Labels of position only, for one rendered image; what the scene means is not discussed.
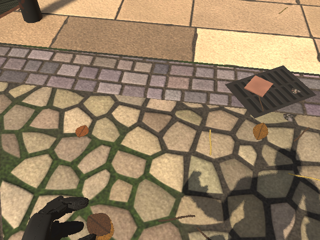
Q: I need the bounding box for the robot left hand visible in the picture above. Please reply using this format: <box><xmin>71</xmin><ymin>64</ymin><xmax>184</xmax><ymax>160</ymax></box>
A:
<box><xmin>21</xmin><ymin>195</ymin><xmax>97</xmax><ymax>240</ymax></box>

